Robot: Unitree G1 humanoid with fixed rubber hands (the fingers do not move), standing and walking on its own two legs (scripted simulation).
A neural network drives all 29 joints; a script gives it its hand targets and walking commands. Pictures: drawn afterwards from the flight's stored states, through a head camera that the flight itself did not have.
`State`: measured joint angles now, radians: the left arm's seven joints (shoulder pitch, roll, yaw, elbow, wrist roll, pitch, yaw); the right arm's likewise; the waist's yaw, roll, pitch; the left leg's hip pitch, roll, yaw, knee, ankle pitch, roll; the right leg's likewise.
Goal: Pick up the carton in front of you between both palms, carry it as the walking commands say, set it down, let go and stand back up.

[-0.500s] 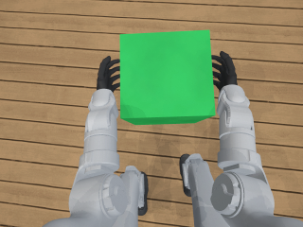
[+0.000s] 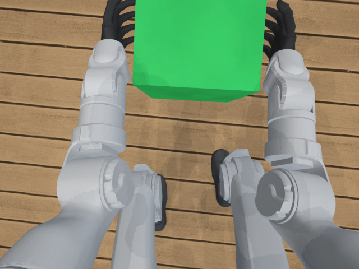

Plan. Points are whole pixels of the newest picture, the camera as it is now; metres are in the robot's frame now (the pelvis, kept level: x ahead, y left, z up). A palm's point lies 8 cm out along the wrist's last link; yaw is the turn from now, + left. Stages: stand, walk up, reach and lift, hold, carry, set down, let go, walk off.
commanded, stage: set down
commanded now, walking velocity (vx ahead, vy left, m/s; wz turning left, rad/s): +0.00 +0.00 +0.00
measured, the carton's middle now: (194, 49) +0.53 -0.07 -0.20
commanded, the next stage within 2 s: none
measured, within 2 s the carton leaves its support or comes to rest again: rests again in 1.02 s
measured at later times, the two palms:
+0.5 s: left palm (142, 46) +0.58 +0.06 -0.26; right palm (266, 52) +0.52 -0.24 -0.25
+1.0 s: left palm (142, 51) +0.58 +0.06 -0.28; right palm (263, 56) +0.52 -0.24 -0.27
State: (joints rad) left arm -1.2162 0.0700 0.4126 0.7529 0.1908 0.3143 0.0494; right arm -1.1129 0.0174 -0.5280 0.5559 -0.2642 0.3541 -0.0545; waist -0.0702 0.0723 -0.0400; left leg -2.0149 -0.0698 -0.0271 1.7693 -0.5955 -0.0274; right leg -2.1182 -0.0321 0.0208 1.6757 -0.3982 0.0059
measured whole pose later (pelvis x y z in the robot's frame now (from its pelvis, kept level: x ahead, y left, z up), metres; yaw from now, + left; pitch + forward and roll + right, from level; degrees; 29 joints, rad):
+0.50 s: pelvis +0.00 +0.01 -0.09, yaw -1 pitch +45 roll -1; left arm -1.52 0.26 0.16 0.96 0.04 0.27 0.13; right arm -1.41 -0.17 -0.50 0.77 -0.11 0.31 -0.04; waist -0.15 0.03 0.27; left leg -2.20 -0.09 -0.02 2.11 -0.70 -0.01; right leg -2.30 -0.02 0.04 1.99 -0.47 0.05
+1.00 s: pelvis -0.01 +0.01 -0.11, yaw +0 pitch +41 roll -2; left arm -1.61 0.28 0.14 1.08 0.04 0.24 0.07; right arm -1.46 -0.23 -0.51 0.92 -0.10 0.26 0.01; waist -0.15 0.01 0.34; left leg -2.22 -0.12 -0.04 2.20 -0.69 -0.03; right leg -2.31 -0.02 0.05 2.07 -0.48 0.06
